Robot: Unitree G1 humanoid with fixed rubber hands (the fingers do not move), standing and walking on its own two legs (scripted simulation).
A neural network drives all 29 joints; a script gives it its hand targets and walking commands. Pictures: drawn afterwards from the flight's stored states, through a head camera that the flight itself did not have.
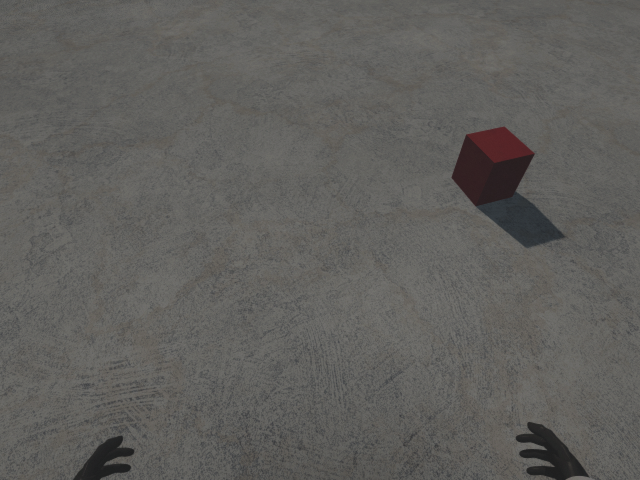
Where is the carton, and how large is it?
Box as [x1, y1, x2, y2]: [452, 127, 534, 205]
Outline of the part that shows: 505,127 466,134 452,178 475,205 511,196 534,153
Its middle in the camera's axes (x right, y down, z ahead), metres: +0.77 -0.32 +1.76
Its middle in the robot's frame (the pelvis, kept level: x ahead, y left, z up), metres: +1.42 -0.80 -0.65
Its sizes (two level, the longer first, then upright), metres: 0.210 0.200 0.250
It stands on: the floor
